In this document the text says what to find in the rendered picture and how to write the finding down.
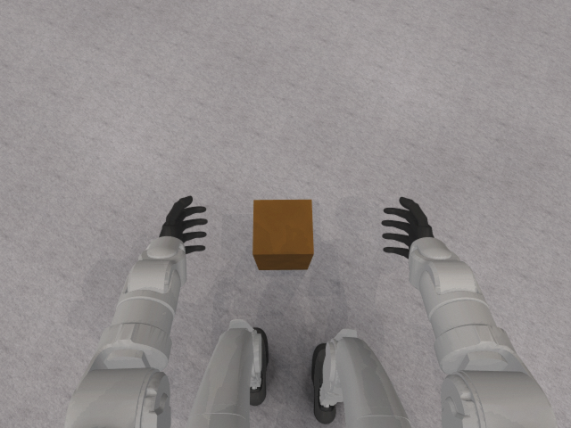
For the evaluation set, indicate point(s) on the robot right upper arm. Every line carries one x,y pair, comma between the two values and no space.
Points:
493,399

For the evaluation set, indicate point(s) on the carton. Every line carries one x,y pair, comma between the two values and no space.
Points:
282,234

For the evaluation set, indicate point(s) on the robot right forearm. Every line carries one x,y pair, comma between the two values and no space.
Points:
467,337

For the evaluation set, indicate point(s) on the left robot thigh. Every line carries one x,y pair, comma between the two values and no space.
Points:
223,398

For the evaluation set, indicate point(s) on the robot left forearm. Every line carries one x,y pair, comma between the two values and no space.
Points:
139,335

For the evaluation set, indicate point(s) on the robot left hand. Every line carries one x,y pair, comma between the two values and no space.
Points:
175,226

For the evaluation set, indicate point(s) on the robot left upper arm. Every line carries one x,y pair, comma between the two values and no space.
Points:
122,398

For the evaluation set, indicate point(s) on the robot right hand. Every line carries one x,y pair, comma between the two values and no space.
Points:
416,228

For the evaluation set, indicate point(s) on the right robot shin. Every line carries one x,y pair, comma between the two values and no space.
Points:
331,394

